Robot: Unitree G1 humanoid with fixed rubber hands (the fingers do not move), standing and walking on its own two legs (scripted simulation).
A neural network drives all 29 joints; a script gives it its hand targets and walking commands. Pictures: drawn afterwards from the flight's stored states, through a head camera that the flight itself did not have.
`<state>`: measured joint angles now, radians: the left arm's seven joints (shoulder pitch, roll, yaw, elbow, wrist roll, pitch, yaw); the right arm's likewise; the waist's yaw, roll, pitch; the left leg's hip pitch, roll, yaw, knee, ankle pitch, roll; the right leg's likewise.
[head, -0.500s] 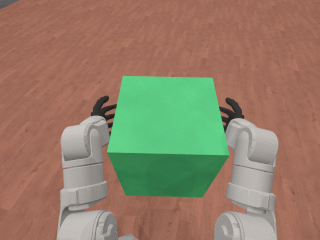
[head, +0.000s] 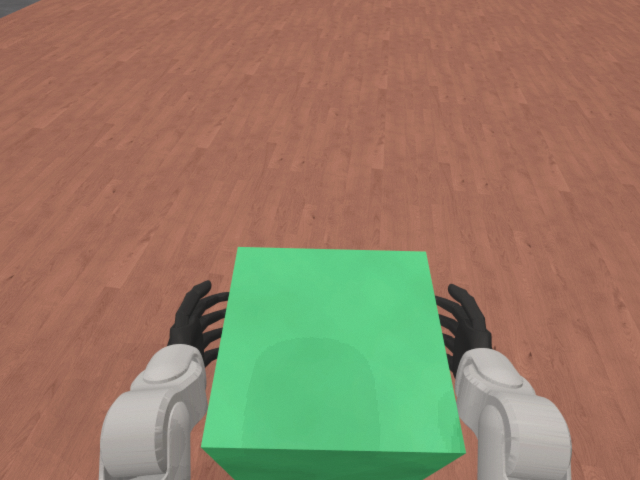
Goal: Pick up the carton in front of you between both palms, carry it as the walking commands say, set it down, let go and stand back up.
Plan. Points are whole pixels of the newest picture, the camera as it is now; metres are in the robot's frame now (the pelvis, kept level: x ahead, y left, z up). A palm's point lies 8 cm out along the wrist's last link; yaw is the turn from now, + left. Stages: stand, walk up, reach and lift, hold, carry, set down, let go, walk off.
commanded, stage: carry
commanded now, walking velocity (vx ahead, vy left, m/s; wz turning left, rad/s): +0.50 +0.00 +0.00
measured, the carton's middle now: (327, 378) +0.26 +0.00 +0.02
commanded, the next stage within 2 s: none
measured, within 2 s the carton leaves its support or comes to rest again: neither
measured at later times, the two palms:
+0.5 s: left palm (250, 178) +0.54 +0.12 +0.10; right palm (438, 178) +0.56 -0.18 +0.10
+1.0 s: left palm (245, 92) +0.87 +0.17 +0.08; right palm (383, 94) +0.87 -0.13 +0.09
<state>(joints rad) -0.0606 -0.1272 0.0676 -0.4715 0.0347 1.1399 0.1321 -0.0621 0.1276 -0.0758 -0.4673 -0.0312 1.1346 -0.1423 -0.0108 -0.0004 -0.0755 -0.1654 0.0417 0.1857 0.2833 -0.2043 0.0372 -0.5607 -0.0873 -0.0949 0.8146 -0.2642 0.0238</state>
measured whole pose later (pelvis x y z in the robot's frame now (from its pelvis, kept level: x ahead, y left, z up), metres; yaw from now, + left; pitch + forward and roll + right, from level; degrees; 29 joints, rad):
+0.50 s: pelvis +0.32 -0.05 +0.00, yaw +3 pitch +4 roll +1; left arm 0.00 -0.13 0.05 -0.48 0.03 1.20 0.14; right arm -0.01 0.13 -0.06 -0.50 -0.05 1.22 -0.14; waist 0.03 0.01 -0.16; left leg -0.61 0.13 0.10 0.76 -0.12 -0.02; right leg -0.13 -0.04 -0.23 0.25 -0.19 -0.04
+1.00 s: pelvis +0.64 +0.02 +0.00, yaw +0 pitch +4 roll -2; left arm 0.06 -0.13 0.02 -0.52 0.06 1.16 0.13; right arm 0.07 0.13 -0.05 -0.50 -0.03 1.13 -0.13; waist -0.02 -0.01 -0.12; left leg -0.12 0.05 0.23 0.24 -0.20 0.04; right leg -0.62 -0.13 -0.11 0.82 -0.12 0.02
